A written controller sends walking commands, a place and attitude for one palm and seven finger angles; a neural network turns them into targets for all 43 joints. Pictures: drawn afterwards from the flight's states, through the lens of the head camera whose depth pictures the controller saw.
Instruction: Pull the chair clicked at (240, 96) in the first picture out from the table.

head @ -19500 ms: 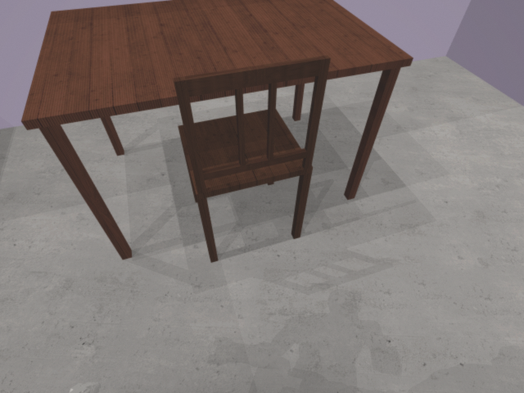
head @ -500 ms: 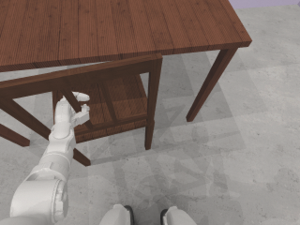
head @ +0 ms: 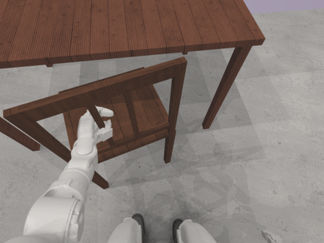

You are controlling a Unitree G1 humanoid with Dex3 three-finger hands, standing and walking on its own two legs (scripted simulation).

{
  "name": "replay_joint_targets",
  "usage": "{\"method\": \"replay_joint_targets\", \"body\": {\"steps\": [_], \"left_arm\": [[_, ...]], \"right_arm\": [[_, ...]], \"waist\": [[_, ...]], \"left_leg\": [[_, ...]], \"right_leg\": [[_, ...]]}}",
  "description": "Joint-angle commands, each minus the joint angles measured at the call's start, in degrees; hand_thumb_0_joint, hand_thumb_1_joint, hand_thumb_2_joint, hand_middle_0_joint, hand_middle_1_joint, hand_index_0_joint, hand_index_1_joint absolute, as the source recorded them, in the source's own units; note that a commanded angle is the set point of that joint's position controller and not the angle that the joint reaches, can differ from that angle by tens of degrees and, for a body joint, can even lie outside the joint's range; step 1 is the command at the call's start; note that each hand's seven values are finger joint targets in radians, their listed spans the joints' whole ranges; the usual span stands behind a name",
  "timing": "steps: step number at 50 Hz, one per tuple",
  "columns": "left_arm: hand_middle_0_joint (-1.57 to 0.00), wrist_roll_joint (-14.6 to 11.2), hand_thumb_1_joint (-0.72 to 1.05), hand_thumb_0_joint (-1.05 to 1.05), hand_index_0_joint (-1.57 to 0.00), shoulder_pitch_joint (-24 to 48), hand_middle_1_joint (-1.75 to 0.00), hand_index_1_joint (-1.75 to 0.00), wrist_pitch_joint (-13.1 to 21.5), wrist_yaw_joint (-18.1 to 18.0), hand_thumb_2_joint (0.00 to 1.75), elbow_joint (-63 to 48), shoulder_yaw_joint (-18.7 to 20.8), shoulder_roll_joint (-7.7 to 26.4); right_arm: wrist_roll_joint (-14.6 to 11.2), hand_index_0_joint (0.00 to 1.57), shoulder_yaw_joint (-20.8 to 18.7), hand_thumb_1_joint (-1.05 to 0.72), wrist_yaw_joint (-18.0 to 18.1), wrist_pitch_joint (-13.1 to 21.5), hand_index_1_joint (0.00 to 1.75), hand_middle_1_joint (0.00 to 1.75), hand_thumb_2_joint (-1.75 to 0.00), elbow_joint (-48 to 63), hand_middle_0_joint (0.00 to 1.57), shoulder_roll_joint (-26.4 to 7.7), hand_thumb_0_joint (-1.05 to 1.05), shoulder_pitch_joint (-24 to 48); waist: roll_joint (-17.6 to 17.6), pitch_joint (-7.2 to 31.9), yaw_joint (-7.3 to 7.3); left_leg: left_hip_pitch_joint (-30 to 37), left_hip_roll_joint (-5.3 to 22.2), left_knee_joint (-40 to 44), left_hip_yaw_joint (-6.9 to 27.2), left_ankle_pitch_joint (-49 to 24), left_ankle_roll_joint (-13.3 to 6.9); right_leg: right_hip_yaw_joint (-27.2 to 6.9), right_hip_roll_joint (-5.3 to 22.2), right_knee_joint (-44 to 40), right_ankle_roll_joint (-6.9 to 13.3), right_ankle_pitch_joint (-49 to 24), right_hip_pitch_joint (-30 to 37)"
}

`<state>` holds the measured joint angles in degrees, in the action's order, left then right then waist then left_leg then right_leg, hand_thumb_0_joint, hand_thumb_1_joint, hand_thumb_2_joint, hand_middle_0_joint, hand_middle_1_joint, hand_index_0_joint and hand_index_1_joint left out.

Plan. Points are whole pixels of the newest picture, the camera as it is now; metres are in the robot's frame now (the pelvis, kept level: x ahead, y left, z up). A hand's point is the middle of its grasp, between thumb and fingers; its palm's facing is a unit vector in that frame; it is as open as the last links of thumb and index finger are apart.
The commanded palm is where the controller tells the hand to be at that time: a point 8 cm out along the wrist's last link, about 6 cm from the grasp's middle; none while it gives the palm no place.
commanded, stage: step backward, pulling the chair out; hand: left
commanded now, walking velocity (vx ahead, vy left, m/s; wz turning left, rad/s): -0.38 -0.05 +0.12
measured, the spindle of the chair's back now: (102, 127) +0.44 +0.16 -0.08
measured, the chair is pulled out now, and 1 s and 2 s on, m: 0.12 0.12 0.12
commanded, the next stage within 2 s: none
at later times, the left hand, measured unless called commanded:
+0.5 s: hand (108, 133) +0.40 +0.13 -0.06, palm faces +0.07 -0.97 -0.22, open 5.1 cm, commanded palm +0.40 +0.18 -0.05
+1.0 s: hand (108, 133) +0.40 +0.13 -0.06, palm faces +0.04 -0.98 -0.22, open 5.1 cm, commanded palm +0.40 +0.19 -0.04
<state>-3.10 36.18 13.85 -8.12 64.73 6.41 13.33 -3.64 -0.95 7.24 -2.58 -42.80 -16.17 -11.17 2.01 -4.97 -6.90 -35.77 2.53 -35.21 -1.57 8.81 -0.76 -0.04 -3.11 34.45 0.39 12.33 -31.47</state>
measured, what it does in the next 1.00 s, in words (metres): stands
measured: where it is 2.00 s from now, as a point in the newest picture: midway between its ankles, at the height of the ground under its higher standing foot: outside the picture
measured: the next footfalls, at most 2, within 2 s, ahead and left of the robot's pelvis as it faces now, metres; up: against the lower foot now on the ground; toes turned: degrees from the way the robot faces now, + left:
none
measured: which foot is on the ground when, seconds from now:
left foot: down 0.00-1.00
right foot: down 0.00-1.00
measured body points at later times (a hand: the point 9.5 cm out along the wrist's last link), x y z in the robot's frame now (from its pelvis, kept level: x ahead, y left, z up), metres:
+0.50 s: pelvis +0.00 -0.01 -0.01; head +0.10 -0.02 +0.43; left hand +0.40 +0.18 -0.04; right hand +0.06 -0.28 -0.14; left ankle +0.09 +0.11 -0.72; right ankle +0.05 -0.11 -0.72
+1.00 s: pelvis +0.00 +0.00 +0.00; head +0.10 -0.01 +0.43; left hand +0.40 +0.19 -0.04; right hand +0.07 -0.28 -0.14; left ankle +0.09 +0.11 -0.72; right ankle +0.05 -0.11 -0.72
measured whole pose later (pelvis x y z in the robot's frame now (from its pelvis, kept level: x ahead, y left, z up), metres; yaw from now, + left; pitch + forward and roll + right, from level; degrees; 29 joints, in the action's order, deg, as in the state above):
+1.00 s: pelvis +0.00 +0.00 +0.00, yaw +1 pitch +8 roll -2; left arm -1.8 36.9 14.9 -7.3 65.3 5.0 13.3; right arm -3.1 -0.2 7.7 0.5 -44.3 -14.7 -11.3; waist 2.0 -6.2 -6.0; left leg -36.0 2.1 -37.4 -0.6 9.5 -0.4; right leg 0.9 -2.7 37.2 0.6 13.8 -31.6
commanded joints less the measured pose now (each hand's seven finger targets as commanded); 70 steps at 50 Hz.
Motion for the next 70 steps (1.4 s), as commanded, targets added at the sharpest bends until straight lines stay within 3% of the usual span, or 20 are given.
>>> {"method": "replay_joint_targets", "body": {"steps": [1, 3, 6, 11, 15, 19, 27, 37, 44, 45, 47, 51, 54, 58, 68, 70], "left_arm": [[-0.5, 2.0, 0.9, 0.0, -0.5, 21.5, -1.45, -1.45, 3.6, -0.6, 0.9, -10.7, -0.4, 13.8], [-0.5, 2.0, 0.9, 0.0, -0.5, 22.5, -1.45, -1.45, 4.0, -0.3, 0.9, -11.4, -1.3, 12.9], [-0.5, 2.2, 0.9, 0.0, -0.5, 22.0, -1.45, -1.45, 4.1, -0.2, 0.9, -10.8, -0.6, 13.3], [-0.5, 2.6, 0.9, 0.0, -0.5, 22.6, -1.45, -1.45, 4.1, 0.0, 0.9, -10.4, 0.0, 14.2], [-0.5, 3.0, 0.9, 0.0, -0.5, 23.0, -1.45, -1.45, 4.1, -0.4, 0.9, -9.8, 1.1, 16.1], [-0.5, 3.1, 0.9, 0.0, -0.5, 23.9, -1.45, -1.45, 4.2, -0.6, 0.9, -10.2, 0.3, 15.6], [-0.5, 2.7, 0.9, 0.0, -0.5, 23.9, -1.45, -1.45, 4.5, -0.4, 0.9, -10.0, -0.8, 13.8], [-0.5, 2.5, 0.9, 0.0, -0.5, 23.6, -1.45, -1.45, 4.5, 0.1, 0.9, -10.9, -0.4, 14.3], [-0.5, 2.8, 0.9, 0.0, -0.5, 23.8, -1.45, -1.45, 4.1, -0.2, 0.9, -11.1, -0.1, 15.8], [-0.5, 2.8, 0.9, 0.0, -0.5, 23.8, -1.45, -1.45, 4.0, -0.3, 0.9, -11.0, 0.3, 16.4], [-0.5, 2.8, 0.9, 0.0, -0.5, 23.9, -1.45, -1.45, 4.0, -0.2, 0.9, -10.9, -0.4, 15.6], [-0.5, 2.5, 0.9, 0.0, -0.5, 24.0, -1.45, -1.45, 4.4, 0.0, 0.9, -11.1, -1.0, 14.0], [-0.5, 2.4, 0.9, 0.0, -0.5, 24.9, -1.45, -1.45, 4.7, 0.5, 0.9, -11.7, -1.3, 12.8], [-0.5, 2.3, 0.9, 0.0, -0.5, 25.1, -1.45, -1.45, 4.5, 1.0, 0.9, -11.7, -1.7, 12.3], [-0.5, 2.5, 0.9, 0.0, -0.5, 24.3, -1.45, -1.45, 3.7, 0.6, 0.9, -10.9, -0.5, 14.5], [-0.5, 2.5, 0.9, 0.0, -0.5, 24.3, -1.45, -1.45, 3.7, 0.4, 0.9, -10.6, -0.1, 15.1]], "right_arm": [[0.4, 0.2, -2.3, -0.9, 0.9, 2.4, 0.3, 0.3, -0.9, 3.6, 0.2, -7.5, 0.0, -3.9], [0.6, 0.2, -2.2, -0.9, 0.9, 3.0, 0.3, 0.3, -0.9, 3.6, 0.2, -7.3, 0.0, -3.6], [1.0, 0.2, -2.4, -0.9, 1.0, 3.7, 0.3, 0.3, -0.9, 3.1, 0.2, -7.2, 0.0, -3.7], [1.2, 0.2, -2.4, -0.9, 1.0, 4.4, 0.3, 0.3, -0.9, 2.6, 0.2, -6.9, 0.0, -4.2], [1.1, 0.2, -2.4, -0.9, 1.0, 4.5, 0.3, 0.3, -0.9, 2.4, 0.2, -7.0, 0.0, -4.7], [1.0, 0.2, -2.0, -0.9, 0.8, 4.4, 0.3, 0.3, -0.9, 2.4, 0.2, -6.6, 0.0, -4.9], [0.9, 0.2, -2.0, -0.9, 1.1, 4.5, 0.3, 0.3, -0.9, 2.0, 0.2, -7.1, 0.0, -4.9], [1.2, 0.2, -2.3, -0.9, 1.2, 4.8, 0.3, 0.3, -0.9, 2.5, 0.2, -7.0, 0.0, -4.3], [0.9, 0.2, -2.1, -0.9, 1.1, 4.5, 0.3, 0.3, -0.9, 2.9, 0.2, -6.7, 0.0, -4.5], [0.9, 0.2, -2.2, -0.9, 1.2, 4.4, 0.3, 0.3, -0.9, 3.0, 0.2, -7.0, 0.0, -4.6], [0.8, 0.2, -2.0, -0.9, 1.1, 4.3, 0.3, 0.3, -0.9, 2.8, 0.2, -6.9, 0.0, -4.7], [0.9, 0.2, -2.0, -0.9, 1.3, 4.4, 0.3, 0.3, -0.9, 2.6, 0.2, -7.4, 0.0, -4.3], [1.3, 0.2, -2.2, -0.9, 1.3, 4.7, 0.3, 0.3, -0.9, 2.4, 0.2, -7.0, 0.0, -4.0], [1.4, 0.2, -2.4, -0.9, 1.3, 4.8, 0.3, 0.3, -0.9, 2.3, 0.2, -6.9, 0.0, -3.8], [1.2, 0.2, -2.3, -0.9, 0.9, 4.8, 0.3, 0.3, -0.9, 2.7, 0.2, -6.6, 0.0, -4.3], [1.2, 0.2, -2.4, -0.9, 0.9, 4.9, 0.3, 0.3, -0.9, 2.7, 0.2, -6.8, 0.0, -4.5]], "waist": [[3.5, 26.8, 0.93], [5.5, 26.7, 1.19], [6.0, 27.1, 1.45], [2.8, 27.8, 1.49], [0.3, 27.7, 0.94], [-1.3, 28.3, 0.82], [2.4, 28.5, 1.23], [3.2, 28.2, 1.57], [-1.9, 27.2, 1.24], [-1.2, 27.1, 1.03], [-1.5, 27.3, 1.26], [2.1, 28.2, 1.53], [3.8, 29.6, 1.76], [5.3, 28.7, 1.97], [0.4, 27.9, 1.43], [0.9, 27.9, 1.33]], "left_leg": [[16.6, 5.2, 6.4, 8.6, 5.5, -2.9], [16.3, 5.8, 6.7, 9.4, 5.9, -3.0], [16.1, 6.7, 6.6, 10.6, 5.1, -3.3], [14.2, 5.8, 3.4, 8.9, 2.7, -2.8], [13.6, 3.5, 0.3, 6.6, 3.4, -1.7], [13.8, 2.4, -0.6, 5.5, 3.0, -1.2], [15.6, 4.9, 2.5, 9.0, -2.1, -2.5], [14.3, 5.3, 2.4, 9.4, -0.4, -2.7], [13.7, 1.9, -0.9, 5.3, 3.2, -0.9], [14.6, 1.6, -1.2, 5.0, 2.8, -0.7], [14.8, 2.0, -0.3, 5.5, 0.9, -0.8], [16.2, 4.8, 3.2, 9.3, -2.9, -2.3], [16.9, 6.5, 3.5, 11.2, -4.9, -3.2], [15.4, 7.5, 4.0, 12.0, -3.7, -3.6], [13.2, 4.2, 0.2, 7.8, 1.1, -1.8], [14.0, 3.6, 0.0, 7.4, 0.8, -1.4]], "right_leg": [[-3.2, 2.9, -3.2, -2.0, 2.6, 6.7], [-3.2, 2.7, -1.7, -1.5, 3.4, 6.3], [-3.0, 2.5, 0.0, -1.2, 3.2, 6.2], [-4.6, 3.7, -0.8, -1.5, 0.9, 7.4], [-6.4, 5.7, -3.7, -2.1, -0.3, 7.0], [-7.2, 6.9, -5.1, -2.9, -2.1, 8.0], [-4.0, 4.0, -0.8, -2.5, -2.5, 7.1], [-4.8, 4.0, -0.6, -2.0, -0.2, 7.8], [-8.0, 7.6, -6.4, -2.8, -0.7, 8.9], [-7.9, 8.0, -6.8, -2.7, -1.6, 8.6], [-6.8, 7.5, -6.0, -3.2, -3.2, 9.2], [-3.5, 4.2, -1.2, -2.5, -1.8, 8.0], [-3.2, 3.0, 1.6, -1.9, -0.9, 7.5], [-3.3, 2.9, 2.6, -1.2, 1.3, 7.8], [-6.7, 6.3, -3.0, -2.0, 0.1, 9.3], [-6.9, 6.8, -4.1, -2.1, -0.5, 9.6]]}}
